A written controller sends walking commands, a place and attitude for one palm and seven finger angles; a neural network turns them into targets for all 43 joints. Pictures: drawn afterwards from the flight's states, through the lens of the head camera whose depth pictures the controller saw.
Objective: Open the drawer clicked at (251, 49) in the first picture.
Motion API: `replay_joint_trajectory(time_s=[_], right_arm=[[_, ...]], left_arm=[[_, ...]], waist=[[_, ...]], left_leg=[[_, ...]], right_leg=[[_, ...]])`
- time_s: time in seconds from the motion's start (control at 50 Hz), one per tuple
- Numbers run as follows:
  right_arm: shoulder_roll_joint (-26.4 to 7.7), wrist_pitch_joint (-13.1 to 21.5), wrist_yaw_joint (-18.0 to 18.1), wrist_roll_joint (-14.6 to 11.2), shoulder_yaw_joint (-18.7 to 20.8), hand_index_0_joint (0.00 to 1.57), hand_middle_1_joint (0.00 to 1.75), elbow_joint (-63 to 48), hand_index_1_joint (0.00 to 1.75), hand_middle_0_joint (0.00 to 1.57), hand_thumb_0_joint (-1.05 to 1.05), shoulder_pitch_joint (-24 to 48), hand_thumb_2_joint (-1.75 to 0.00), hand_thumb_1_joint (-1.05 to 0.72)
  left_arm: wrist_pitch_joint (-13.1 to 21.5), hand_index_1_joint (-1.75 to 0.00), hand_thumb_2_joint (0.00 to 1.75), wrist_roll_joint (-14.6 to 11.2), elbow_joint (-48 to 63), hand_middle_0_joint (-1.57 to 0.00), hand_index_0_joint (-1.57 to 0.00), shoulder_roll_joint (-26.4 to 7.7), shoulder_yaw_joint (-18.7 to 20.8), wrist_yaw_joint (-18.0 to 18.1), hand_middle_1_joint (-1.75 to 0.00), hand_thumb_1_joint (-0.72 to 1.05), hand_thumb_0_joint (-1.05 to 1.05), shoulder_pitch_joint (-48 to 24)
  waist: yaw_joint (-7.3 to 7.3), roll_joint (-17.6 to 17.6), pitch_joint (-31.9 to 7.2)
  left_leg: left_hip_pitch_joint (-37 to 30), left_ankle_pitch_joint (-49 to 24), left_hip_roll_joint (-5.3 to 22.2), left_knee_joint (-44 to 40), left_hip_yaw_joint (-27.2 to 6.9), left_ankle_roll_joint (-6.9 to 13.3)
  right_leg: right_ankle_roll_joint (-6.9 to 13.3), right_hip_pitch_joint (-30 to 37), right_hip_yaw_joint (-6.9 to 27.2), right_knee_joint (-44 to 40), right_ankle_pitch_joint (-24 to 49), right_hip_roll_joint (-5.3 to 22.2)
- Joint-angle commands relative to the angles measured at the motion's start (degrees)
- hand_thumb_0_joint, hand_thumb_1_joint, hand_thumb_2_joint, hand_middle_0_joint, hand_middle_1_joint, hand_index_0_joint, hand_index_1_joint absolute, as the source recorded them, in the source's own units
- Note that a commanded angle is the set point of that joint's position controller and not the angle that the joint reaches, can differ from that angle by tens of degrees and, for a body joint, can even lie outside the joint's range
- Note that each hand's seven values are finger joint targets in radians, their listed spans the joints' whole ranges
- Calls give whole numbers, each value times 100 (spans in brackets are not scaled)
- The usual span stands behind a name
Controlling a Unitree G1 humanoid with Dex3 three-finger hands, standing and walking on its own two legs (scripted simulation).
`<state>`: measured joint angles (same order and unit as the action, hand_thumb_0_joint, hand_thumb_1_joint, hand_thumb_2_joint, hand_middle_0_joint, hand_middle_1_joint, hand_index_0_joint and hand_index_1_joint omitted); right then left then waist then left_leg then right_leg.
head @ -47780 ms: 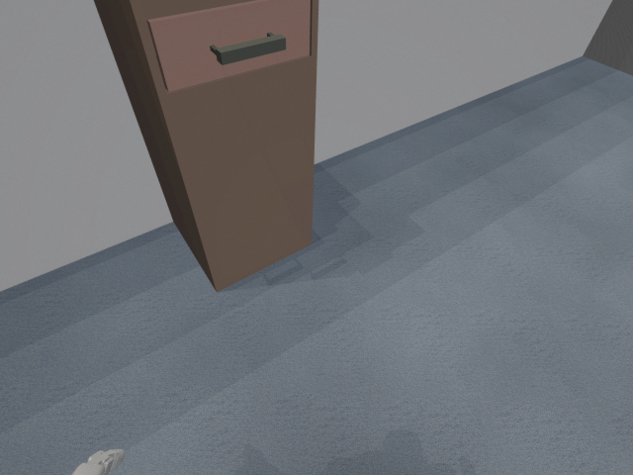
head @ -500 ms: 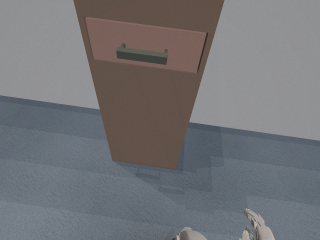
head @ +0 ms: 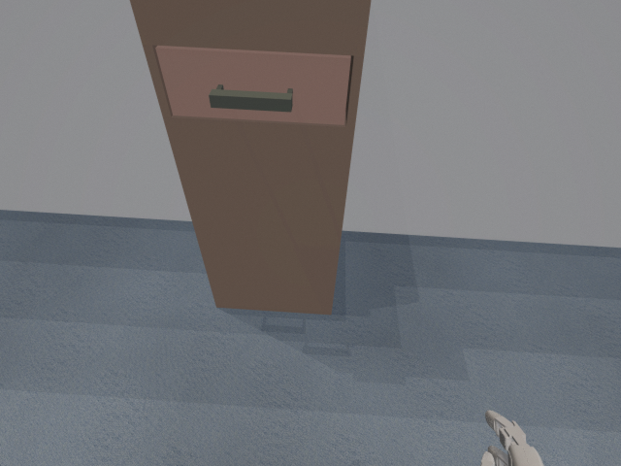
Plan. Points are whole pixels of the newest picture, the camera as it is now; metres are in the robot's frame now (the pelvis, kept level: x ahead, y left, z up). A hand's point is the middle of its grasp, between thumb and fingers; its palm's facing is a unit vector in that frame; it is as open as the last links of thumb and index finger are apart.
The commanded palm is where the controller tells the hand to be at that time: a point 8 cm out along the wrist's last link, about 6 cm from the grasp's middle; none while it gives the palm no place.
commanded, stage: stop stepping back and stand still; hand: left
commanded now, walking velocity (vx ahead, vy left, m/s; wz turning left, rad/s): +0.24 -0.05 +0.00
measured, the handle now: (253, 95) +0.78 +0.14 +0.11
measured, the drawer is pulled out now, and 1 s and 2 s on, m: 0.00 0.00 0.00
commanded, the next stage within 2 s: let the arm hang, fingers relaxed in 1.34 s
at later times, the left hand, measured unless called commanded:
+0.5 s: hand out of the picture +0.13 +0.21 +0.35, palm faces +0.66 -0.65 -0.39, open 7.4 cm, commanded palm +0.08 +0.26 +0.30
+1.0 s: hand out of the picture +0.15 +0.27 +0.33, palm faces +0.64 -0.63 -0.43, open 7.4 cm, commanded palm +0.08 +0.30 +0.30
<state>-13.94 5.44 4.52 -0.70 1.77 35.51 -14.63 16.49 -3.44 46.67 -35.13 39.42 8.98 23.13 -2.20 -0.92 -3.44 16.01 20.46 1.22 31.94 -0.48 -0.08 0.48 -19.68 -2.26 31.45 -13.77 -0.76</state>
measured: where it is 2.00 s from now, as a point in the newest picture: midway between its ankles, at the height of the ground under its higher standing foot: outside the picture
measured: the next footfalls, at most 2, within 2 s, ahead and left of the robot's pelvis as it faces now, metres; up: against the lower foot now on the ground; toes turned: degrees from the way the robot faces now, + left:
right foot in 0.24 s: -0.04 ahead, -0.11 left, +0.00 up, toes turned +2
left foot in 0.52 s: +0.00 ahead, +0.11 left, +0.00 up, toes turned +4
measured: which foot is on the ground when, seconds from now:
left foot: down 0.00-0.26, up 0.28-0.50, down 0.52-1.00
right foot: down 0.00-0.06, up 0.08-0.22, down 0.24-1.00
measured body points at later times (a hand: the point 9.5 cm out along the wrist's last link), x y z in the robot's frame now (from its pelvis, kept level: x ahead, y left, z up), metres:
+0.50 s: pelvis -0.04 -0.02 +0.00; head -0.06 -0.03 +0.45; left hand +0.09 +0.24 +0.36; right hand +0.12 -0.26 -0.09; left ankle -0.03 +0.10 -0.72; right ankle -0.05 -0.10 -0.73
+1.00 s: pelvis -0.05 +0.02 +0.01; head -0.04 +0.01 +0.46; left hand +0.11 +0.30 +0.35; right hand +0.14 -0.19 -0.08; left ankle -0.02 +0.11 -0.73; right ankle -0.05 -0.10 -0.73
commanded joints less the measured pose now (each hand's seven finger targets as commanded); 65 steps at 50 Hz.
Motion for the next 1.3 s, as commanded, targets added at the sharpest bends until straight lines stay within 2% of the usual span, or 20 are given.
replay_joint_trajectory(time_s=[0.0, 0.04, 0.08, 0.12, 0.18, 0.24, 0.26, 0.3, 0.38, 0.46, 0.52, 0.58, 0.62, 0.7, 0.74, 0.84, 0.98, 1.06, 1.16, 1.28], right_arm=[[-865, 300, 68, -141, 209, 20, 30, -910, 30, 20, 0, 719, -90, -90], [-711, 241, 96, -35, 80, 20, 30, -743, 30, 20, 0, 668, -90, -90], [-659, 308, 55, -26, 73, 20, 30, -765, 30, 20, 0, 697, -90, -90], [-594, 419, -2, -5, 68, 20, 30, -818, 30, 20, 0, 810, -90, -90], [-593, 464, -79, 95, 29, 20, 30, -868, 30, 20, 0, 1006, -90, -90], [-464, 375, -148, 149, 45, 20, 30, -790, 30, 20, 0, 1031, -90, -90], [-477, 387, -176, 112, 119, 20, 30, -738, 30, 20, 0, 957, -90, -90], [-428, 337, -181, 128, 123, 20, 30, -690, 30, 20, 0, 892, -90, -90], [-273, 174, -102, 76, 15, 20, 30, -610, 30, 20, 0, 746, -90, -90], [-546, 176, -85, -74, 83, 20, 30, -596, 30, 20, 0, 696, -90, -90], [-675, 157, -115, -164, 152, 20, 30, -791, 30, 20, 0, 830, -90, -90], [-544, 151, -204, -157, 118, 20, 30, -904, 30, 20, 0, 885, -90, -90], [-506, 219, -224, -102, 116, 20, 30, -1026, 30, 20, 0, 1031, -90, -90], [-479, 413, -218, 18, 77, 20, 30, -1166, 30, 20, 0, 962, -90, -90], [-383, 465, -232, 46, 41, 20, 30, -1107, 30, 20, 0, 854, -90, -90], [-413, 336, -179, -35, 75, 20, 30, -794, 30, 20, 0, 620, -90, -90], [-498, 99, -184, -167, 37, 20, 30, -825, 30, 20, 0, 813, -90, -90], [-469, 123, -231, -80, -11, 20, 30, -1034, 30, 20, 0, 1020, -90, -90], [-390, 301, -124, 80, -27, 20, 30, -1131, 30, 20, 0, 1078, -90, -90], [-393, 435, -27, 20, 47, 20, 30, -804, 30, 20, 0, 735, -90, -90]], left_arm=[[-90, -30, 90, -23, -1081, -20, -20, -459, 185, 123, -30, 90, 0, -976], [-99, -30, 90, 96, -1117, -20, -20, -430, -49, 109, -30, 90, 0, -1518], [-175, -30, 90, 188, -889, -20, -20, -41, -524, 71, -30, 90, 0, -1713], [-174, -30, 90, 234, -118, -20, -20, 115, -846, 40, -30, 90, 0, -1725], [-156, -30, 90, 273, 980, -20, -20, -73, -755, 77, -30, 90, 0, -1268], [45, -30, 90, 206, 1655, -20, -20, -781, 1, 143, -30, 90, 0, -1101], [145, -30, 90, 191, 1725, -20, -20, -852, 153, 168, -30, 90, 0, -1181], [173, -30, 90, 192, 1437, -20, -20, -1039, 611, 215, -30, 90, 0, -928], [17, -30, 90, 15, -385, -20, -20, -482, 309, 174, -30, 90, 0, -998], [-201, -30, 90, -4, -1650, -20, -20, -357, -202, 64, -30, 90, 0, -1378], [-195, -30, 90, 35, -1346, -20, -20, -318, -338, -24, -30, 90, 0, -1348], [-183, -30, 90, 74, -374, -20, -20, -140, -513, -101, -30, 90, 0, -839], [-71, -30, 90, 105, 710, -20, -20, -318, -365, -45, -30, 90, 0, -593], [196, -30, 90, 136, 2485, -20, -20, -927, 251, 129, -30, 90, 0, -57], [246, -30, 90, 106, 2377, -20, -20, -887, 416, 185, -30, 90, 0, 296], [99, -30, 90, -18, -13, -20, -20, -726, 619, 207, -30, 90, 0, -321], [-245, -30, 90, -56, -1135, -20, -20, -151, -173, -71, -30, 90, 0, -733], [-263, -30, 90, 11, 253, -20, -20, 88, -638, -98, -30, 90, 0, -403], [72, -30, 90, 115, 1993, -20, -20, -614, 53, 109, -30, 90, 0, -139], [169, -30, 90, 43, 665, -20, -20, -505, 390, 220, -30, 90, 0, -298]], waist=[[109, -393, 395], [23, -1327, 656], [16, -1263, 747], [51, -941, 549], [153, -746, 150], [249, 615, -169], [252, 399, -340], [167, -112, -416], [115, 517, -47], [111, 429, 614], [209, 305, 379], [142, 780, 123], [174, 548, -213], [293, -1246, -1044], [291, -1350, -1120], [99, -936, -672], [57, 226, -89], [102, 168, -76], [236, -801, -384], [179, -1014, -390]], left_leg=[[739, 503, 886, -1374, -1115, 511], [1468, 2034, 1130, -2119, -1454, 527], [1887, 2992, 1331, -2327, -1744, 708], [1440, 2606, 1310, -2094, -1702, 765], [1327, 1522, 794, -1198, -771, 504], [1974, 499, -114, 1917, 227, 96], [2090, 524, -31, 2711, 5, 20], [1941, 261, 185, 2717, -226, -29], [506, -241, 132, 841, 365, 40], [-313, -254, 195, -616, 205, 277], [-195, -1016, 592, -455, -299, 442], [-43, -1335, 262, -242, 107, 204], [-182, -1701, 255, -428, 90, 199], [-907, -3275, 717, -614, -394, 261], [-876, -3603, 836, -667, -407, 207], [-564, -3083, 861, -716, -192, 56], [-229, -1541, 643, -817, -102, 90], [-40, -606, 486, -931, -145, 143], [167, -40, 518, -1303, -382, 179], [137, -695, 718, -1314, -295, 91]], right_leg=[[-42, 539, 470, -176, -98, 111], [-97, 462, 45, 793, -712, 27], [-118, 418, -65, 1464, -837, -84], [-67, 335, -70, 1152, -870, -18], [119, 1126, -14, -292, -840, 53], [1163, 1369, 3044, -1889, -1213, 1992], [1238, 1497, 3078, -1874, -839, 2164], [1231, 1395, 2626, -1581, -13, 2069], [912, 435, 1418, -1483, -267, 1436], [315, -156, 1071, -1221, -743, 1047], [-38, 343, 865, -901, 570, 646], [157, 804, 998, -1151, 1276, 961], [166, 1111, 900, -959, 1702, 910], [0, 1057, 265, 50, 1703, 357], [-5, 1030, 44, 172, 1225, 199], [27, 1103, 152, -265, 1197, 197], [0, 926, 511, -1124, 1201, 469], [26, 749, 696, -1418, 277, 547], [36, 924, 537, -1002, -101, 369], [2, 1122, 324, -658, 448, 248]])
